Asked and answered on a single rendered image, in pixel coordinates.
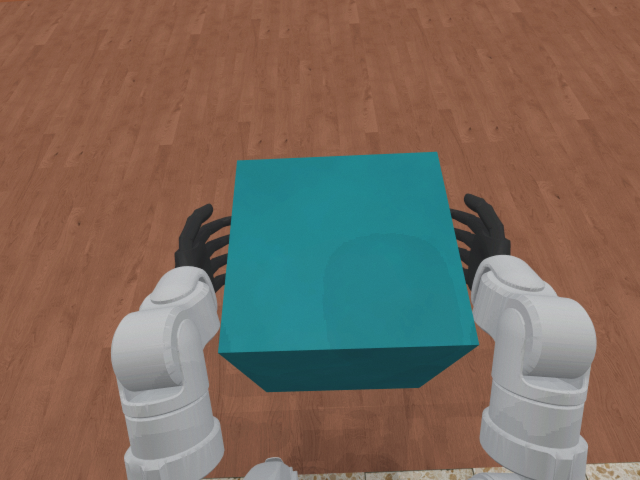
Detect carton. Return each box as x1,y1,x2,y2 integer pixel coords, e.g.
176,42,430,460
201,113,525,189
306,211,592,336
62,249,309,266
218,152,479,392

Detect right robot hand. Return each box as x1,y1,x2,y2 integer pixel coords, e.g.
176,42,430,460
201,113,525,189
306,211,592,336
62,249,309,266
450,193,511,291

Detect left robot forearm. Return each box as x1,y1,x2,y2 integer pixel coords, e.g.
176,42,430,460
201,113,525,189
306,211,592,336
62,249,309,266
111,266,224,480

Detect right robot forearm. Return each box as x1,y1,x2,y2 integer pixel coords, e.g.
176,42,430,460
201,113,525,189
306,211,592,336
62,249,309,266
471,255,597,480

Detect left robot hand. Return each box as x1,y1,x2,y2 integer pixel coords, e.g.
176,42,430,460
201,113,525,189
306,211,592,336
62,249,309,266
174,204,232,293

